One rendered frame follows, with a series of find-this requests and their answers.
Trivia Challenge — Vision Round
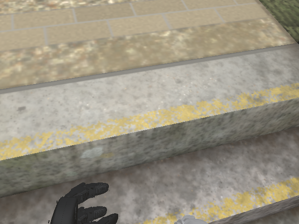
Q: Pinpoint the robot left hand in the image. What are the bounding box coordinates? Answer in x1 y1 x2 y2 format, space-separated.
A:
48 182 119 224

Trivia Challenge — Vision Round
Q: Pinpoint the right robot shin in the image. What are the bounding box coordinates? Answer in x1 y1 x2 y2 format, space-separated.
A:
182 215 195 220

